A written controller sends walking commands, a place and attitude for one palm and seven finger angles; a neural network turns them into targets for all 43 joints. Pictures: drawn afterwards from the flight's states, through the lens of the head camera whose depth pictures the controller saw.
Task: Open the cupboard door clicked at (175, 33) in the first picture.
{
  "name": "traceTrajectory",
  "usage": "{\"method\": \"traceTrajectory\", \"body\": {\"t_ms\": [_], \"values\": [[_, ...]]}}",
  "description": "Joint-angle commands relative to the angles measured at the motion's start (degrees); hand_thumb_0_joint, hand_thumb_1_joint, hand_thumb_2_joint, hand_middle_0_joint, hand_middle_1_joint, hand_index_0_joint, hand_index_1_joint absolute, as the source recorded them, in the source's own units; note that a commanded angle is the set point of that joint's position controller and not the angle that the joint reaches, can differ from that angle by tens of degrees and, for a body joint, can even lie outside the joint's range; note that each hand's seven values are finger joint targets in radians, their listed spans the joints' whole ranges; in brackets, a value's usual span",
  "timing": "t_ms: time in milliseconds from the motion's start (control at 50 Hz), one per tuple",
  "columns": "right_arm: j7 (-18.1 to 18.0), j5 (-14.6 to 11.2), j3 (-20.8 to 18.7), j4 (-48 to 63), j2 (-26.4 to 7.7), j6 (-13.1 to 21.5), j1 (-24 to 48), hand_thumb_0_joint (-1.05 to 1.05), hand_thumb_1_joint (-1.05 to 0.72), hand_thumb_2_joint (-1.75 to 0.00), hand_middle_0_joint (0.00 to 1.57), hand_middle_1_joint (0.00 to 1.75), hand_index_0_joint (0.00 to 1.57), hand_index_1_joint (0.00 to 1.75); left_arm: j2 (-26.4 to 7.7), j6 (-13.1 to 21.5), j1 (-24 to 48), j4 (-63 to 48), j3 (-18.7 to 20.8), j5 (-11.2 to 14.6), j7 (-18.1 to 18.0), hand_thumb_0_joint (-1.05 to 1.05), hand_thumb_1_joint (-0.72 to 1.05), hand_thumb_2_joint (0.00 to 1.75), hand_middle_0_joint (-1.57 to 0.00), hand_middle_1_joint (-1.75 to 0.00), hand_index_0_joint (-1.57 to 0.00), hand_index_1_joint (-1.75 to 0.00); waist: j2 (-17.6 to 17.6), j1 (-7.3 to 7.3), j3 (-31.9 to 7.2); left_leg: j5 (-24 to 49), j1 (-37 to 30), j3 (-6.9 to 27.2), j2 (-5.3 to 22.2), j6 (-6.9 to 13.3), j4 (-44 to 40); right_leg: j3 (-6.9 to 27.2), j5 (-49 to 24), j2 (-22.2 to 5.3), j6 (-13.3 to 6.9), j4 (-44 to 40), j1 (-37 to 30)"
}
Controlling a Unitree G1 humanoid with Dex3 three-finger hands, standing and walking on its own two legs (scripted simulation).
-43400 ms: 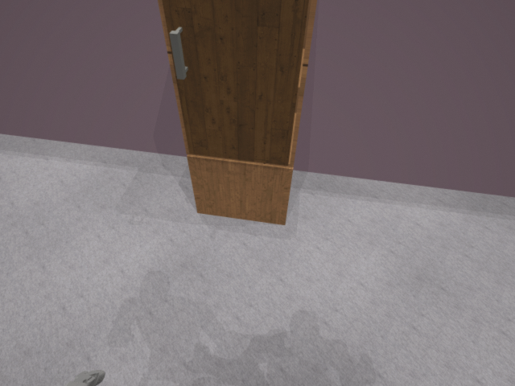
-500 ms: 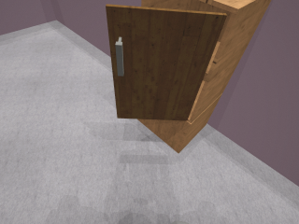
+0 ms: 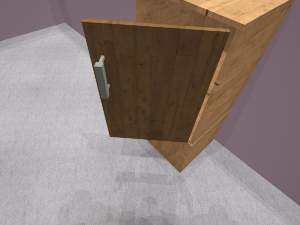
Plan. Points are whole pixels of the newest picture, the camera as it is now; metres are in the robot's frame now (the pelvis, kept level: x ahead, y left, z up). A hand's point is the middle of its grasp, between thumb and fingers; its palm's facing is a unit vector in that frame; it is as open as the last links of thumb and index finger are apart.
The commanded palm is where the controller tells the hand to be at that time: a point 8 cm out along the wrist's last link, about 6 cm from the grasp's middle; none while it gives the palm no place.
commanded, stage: come to a stop and stand still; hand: left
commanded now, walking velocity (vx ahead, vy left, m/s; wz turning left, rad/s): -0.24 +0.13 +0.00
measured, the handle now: (103, 77) +0.54 +0.18 +0.07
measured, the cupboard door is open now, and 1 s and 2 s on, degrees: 44 44 44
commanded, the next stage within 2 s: look again from close up in 1.20 s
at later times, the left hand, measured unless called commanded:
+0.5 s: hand out of the picture +0.00 +0.16 -0.16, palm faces +0.05 -0.96 -0.28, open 7.4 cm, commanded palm none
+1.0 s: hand out of the picture -0.04 +0.16 -0.17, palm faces +0.05 -0.98 -0.17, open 7.4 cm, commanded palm none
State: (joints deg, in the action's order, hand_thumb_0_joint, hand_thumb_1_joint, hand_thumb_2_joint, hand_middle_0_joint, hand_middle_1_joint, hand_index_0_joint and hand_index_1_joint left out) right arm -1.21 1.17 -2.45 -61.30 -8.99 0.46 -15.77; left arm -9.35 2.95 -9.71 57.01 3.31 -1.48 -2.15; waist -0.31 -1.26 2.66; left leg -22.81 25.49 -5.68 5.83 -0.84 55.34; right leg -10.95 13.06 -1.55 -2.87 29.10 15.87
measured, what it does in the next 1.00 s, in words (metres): steps on the spot: left foot, then left foot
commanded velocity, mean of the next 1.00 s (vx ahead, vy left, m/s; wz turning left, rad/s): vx -0.07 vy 0.01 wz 0.00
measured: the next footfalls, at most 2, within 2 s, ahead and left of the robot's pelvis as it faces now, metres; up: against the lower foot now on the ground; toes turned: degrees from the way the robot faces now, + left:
left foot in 0.08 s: +0.10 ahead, +0.11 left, +0.00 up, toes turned +6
left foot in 0.70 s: -0.01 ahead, +0.09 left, +0.00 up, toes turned +2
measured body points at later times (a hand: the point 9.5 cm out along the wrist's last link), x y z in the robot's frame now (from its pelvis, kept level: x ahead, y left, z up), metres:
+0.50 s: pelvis +0.01 -0.03 +0.00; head +0.05 -0.06 +0.45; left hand +0.00 +0.21 -0.14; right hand +0.11 -0.25 -0.17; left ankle +0.00 +0.10 -0.69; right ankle -0.01 -0.11 -0.73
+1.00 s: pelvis -0.04 -0.01 +0.01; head -0.04 +0.00 +0.46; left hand -0.04 +0.21 -0.15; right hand -0.05 -0.23 -0.15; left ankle -0.05 +0.09 -0.73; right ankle -0.01 -0.11 -0.73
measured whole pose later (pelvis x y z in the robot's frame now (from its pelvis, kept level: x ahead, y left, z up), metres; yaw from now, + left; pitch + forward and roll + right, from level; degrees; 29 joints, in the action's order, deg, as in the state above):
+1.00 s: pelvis -0.04 -0.01 +0.01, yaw +0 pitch -1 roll +0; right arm -1.8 1.0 0.4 -64.7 -6.9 -0.6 -17.3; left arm -9.1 -0.5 -16.5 63.7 0.6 -1.0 -1.6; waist -1.6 1.3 0.4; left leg -13.4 8.0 -3.1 -0.5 1.2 22.8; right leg -5.7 9.7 -1.1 -1.2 22.9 11.9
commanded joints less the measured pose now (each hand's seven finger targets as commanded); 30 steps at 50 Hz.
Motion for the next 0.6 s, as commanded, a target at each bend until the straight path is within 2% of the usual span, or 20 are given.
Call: {"method": "traceTrajectory", "body": {"t_ms": [0,20,40,80,100,120,140,200,240,280,300,320,340,360,380,400,440,480,540,580], "values": [[0.06,-0.22,1.36,-0.7,2.9,0.3,-8.18,0.0,-0.9,-0.9,0.2,0.3,0.2,0.3,-4.85,-0.48,-4.09,-0.24,-0.34,0.21,0.43,0.0,0.9,0.9,-0.2,-0.3,-0.2,-0.3,-2.41,-0.23,-1.94,9.73,-12.75,-0.31,-2.4,-1.4,-20.41,9.6,-17.1,-11.59,-5.87,-10.16,3.36],[-0.03,-0.43,1.14,-0.77,1.76,0.38,-8.3,0.0,-0.9,-0.9,0.2,0.3,0.2,0.3,-5.5,-0.81,-4.14,-0.11,-0.34,0.55,0.41,0.0,0.9,0.9,-0.2,-0.3,-0.2,-0.3,-2.28,-0.32,-2.83,13.7,-15.39,-0.47,-2.57,-1.5,-26.44,9.44,-18.57,-10.96,-4.69,-7.21,1.61],[-0.28,-0.61,0.49,-0.18,-0.59,0.55,-8.23,0.0,-0.9,-0.9,0.2,0.3,0.2,0.3,-5.37,-1.35,-4.7,-0.39,-0.25,0.73,0.33,0.0,0.9,0.9,-0.2,-0.3,-0.2,-0.3,-0.21,-0.19,-3.57,19.59,-17.75,0.99,-0.84,-0.9,-30.51,9.28,-18.23,-9.97,-2.99,-3.51,1.02],[-0.77,-0.37,-0.58,3.0,-6.53,0.63,-3.88,0.0,-0.9,-0.9,0.2,0.3,0.2,0.3,-3.42,-2.65,-7.87,-1.23,-0.5,0.86,0.15,0.0,0.9,0.9,-0.2,-0.3,-0.2,-0.3,9.61,2.29,-3.24,44.31,-15.41,10.17,9.89,4.88,-31.79,6.1,-3.87,-4.88,1.78,0.86,0.42],[-0.94,-0.08,-0.6,4.21,-7.66,0.1,-0.64,0.0,-0.9,-0.9,0.2,0.3,0.2,0.3,-3.28,-3.03,-8.31,-1.0,-0.56,0.71,-0.03,0.0,0.9,0.9,-0.2,-0.3,-0.2,-0.3,9.48,2.77,-1.47,45.32,-11.47,9.69,11.17,6.66,-32.25,5.53,1.29,-3.51,2.5,3.11,-1.67],[-1.25,-0.04,-0.45,4.72,-6.97,0.04,1.73,0.0,-0.9,-0.9,0.2,0.3,0.2,0.3,-3.33,-3.4,-8.61,-0.51,-0.43,0.6,0.01,0.0,0.9,0.9,-0.2,-0.3,-0.2,-0.3,12.36,3.13,-0.74,47.49,-10.88,10.43,10.41,7.41,-33.66,5.69,2.95,-3.25,2.76,5.93,-1.76],[-1.46,0.0,-0.58,5.23,-6.96,-0.11,2.51,0.0,-0.9,-0.9,0.2,0.3,0.2,0.3,-4.01,-3.71,-9.05,-0.29,-0.27,0.52,0.04,0.0,0.9,0.9,-0.2,-0.3,-0.2,-0.3,12.67,3.06,-0.98,49.43,-11.85,10.56,10.59,8.16,-33.98,6.25,6.33,-3.15,2.7,8.66,-1.08],[-1.61,0.3,-1.36,6.71,-8.41,-0.71,4.16,0.0,-0.9,-0.9,0.2,0.3,0.2,0.3,-4.35,-4.46,-9.66,-0.77,0.16,0.49,0.06,0.0,0.9,0.9,-0.2,-0.3,-0.2,-0.3,10.71,2.47,-2.54,52.26,-15.58,10.67,12.34,11.24,-33.62,8.12,14.85,-2.11,2.71,16.64,3.41],[-1.48,0.35,-1.98,7.6,-9.48,-1.14,4.97,0.0,-0.9,-0.9,0.2,0.3,0.2,0.3,-3.85,-4.48,-10.27,-1.12,0.31,0.47,-0.06,0.0,0.9,0.9,-0.2,-0.3,-0.2,-0.3,8.01,2.19,-5.26,52.64,-18.12,10.58,12.93,12.34,-31.67,8.69,15.36,-1.59,2.85,17.6,4.2],[-1.32,0.24,-2.39,8.15,-9.73,-1.39,6.42,0.0,-0.9,-0.9,0.2,0.3,0.2,0.3,-3.23,-4.15,-12.04,-1.13,0.21,0.3,-0.12,0.0,0.9,0.9,-0.2,-0.3,-0.2,-0.3,6.02,2.75,-7.05,50.42,-18.85,9.25,12.14,11.6,-29.39,8.58,11.51,-1.56,3.07,13.25,2.67],[-1.17,0.08,-2.5,8.31,-9.96,-1.56,7.01,0.0,-0.9,-0.9,0.2,0.3,0.2,0.3,-2.98,-3.88,-13.25,-1.07,0.12,0.16,-0.07,0.0,0.9,0.9,-0.2,-0.3,-0.2,-0.3,4.48,3.29,-8.7,46.92,-19.26,8.03,10.61,9.96,-27.16,8.23,6.28,-1.74,3.42,7.19,0.64],[-1.0,-0.27,-2.53,8.52,-9.34,-1.71,6.99,0.0,-0.9,-0.9,0.2,0.3,0.2,0.3,-3.69,-3.47,-13.63,-1.16,0.15,-0.11,-0.11,0.0,0.9,0.9,-0.2,-0.3,-0.2,-0.3,0.95,3.4,-9.14,39.77,-17.93,6.67,7.96,7.39,-24.07,9.03,-3.93,-2.41,3.7,-0.72,-1.82],[-0.78,-0.68,-2.42,8.92,-6.93,-1.83,6.45,0.0,-0.9,-0.9,0.2,0.3,0.2,0.3,-6.23,-3.05,-13.39,-1.58,0.37,-0.48,-0.37,0.0,0.9,0.9,-0.2,-0.3,-0.2,-0.3,-8.55,2.83,-9.06,26.19,-13.21,3.1,2.32,3.72,-19.12,17.21,-21.78,-7.88,2.48,-5.14,-4.46],[-0.47,-0.83,-1.94,9.41,-4.03,-2.21,5.5,0.0,-0.9,-0.9,0.2,0.3,0.2,0.3,-9.76,-2.86,-12.3,-1.99,0.89,-0.7,-0.51,0.0,0.9,0.9,-0.2,-0.3,-0.2,-0.3,-17.9,2.37,-6.83,2.14,-5.05,-0.49,-4.59,0.75,-14.29,24.74,-38.11,-16.84,-1.01,-6.48,-7.41],[-0.35,-0.76,-1.86,9.55,-3.3,-2.79,6.64,0.0,-0.9,-0.9,0.2,0.3,0.2,0.3,-10.31,-2.79,-12.91,-1.94,0.61,-0.46,-0.3,0.0,0.9,0.9,-0.2,-0.3,-0.2,-0.3,-15.64,3.57,-6.33,-9.05,-3.64,2.99,-6.16,0.2,-6.55,24.48,-44.7,-20.42,-6.27,-6.81,-5.95],[-0.49,-0.51,-1.7,9.05,-2.84,-3.25,8.42,0.0,-0.9,-0.9,0.2,0.3,0.2,0.3,-8.3,-2.71,-12.46,-1.75,0.47,-0.56,-0.6,0.0,0.9,0.9,-0.2,-0.3,-0.2,-0.3,-13.43,3.24,-5.78,-9.54,-1.69,5.79,-5.38,0.48,-1.34,22.24,-45.46,-18.03,-7.47,-5.39,-6.28],[-0.35,-0.67,-1.36,7.7,-2.77,-3.06,8.12,0.0,-0.9,-0.9,0.2,0.3,0.2,0.3,-6.66,-2.4,-10.75,-1.95,-0.05,-0.34,-0.66,0.0,0.9,0.9,-0.2,-0.3,-0.2,-0.3,-11.22,2.3,-4.5,-5.88,0.85,5.8,-5.64,-0.21,3.37,18.87,-46.36,-14.77,-7.57,-4.06,-8.14],[-0.06,-0.95,-1.17,6.8,-2.36,-2.91,7.72,0.0,-0.9,-0.9,0.2,0.3,0.2,0.3,-6.52,-2.13,-10.97,-2.05,-0.2,-0.24,-0.62,0.0,0.9,0.9,-0.2,-0.3,-0.2,-0.3,-9.14,2.17,-4.03,-4.61,-0.17,4.98,-5.53,-0.82,0.34,16.65,-43.74,-13.32,-7.0,-4.6,-8.61],[0.01,-1.16,-0.58,6.02,-1.85,-2.39,8.04,0.0,-0.9,-0.9,0.2,0.3,0.2,0.3,-7.55,-1.99,-12.44,-1.38,-0.1,-0.35,-0.51,0.0,0.9,0.9,-0.2,-0.3,-0.2,-0.3,-8.74,3.41,-4.94,-4.37,-3.16,3.79,-5.34,-1.24,-9.77,17.76,-37.9,-13.26,-7.74,-5.36,-10.91],[-0.14,-1.28,-0.28,5.0,-1.35,-2.0,7.37,0.0,-0.9,-0.9,0.2,0.3,0.2,0.3,-7.77,-1.94,-12.39,-0.54,-0.18,-0.22,-0.35,0.0,0.9,0.9,-0.2,-0.3,-0.2,-0.3,-8.31,3.5,-4.75,-2.47,-6.97,3.13,-5.22,-1.22,-17.74,18.34,-32.4,-13.04,-7.6,-6.09,-10.08]]}}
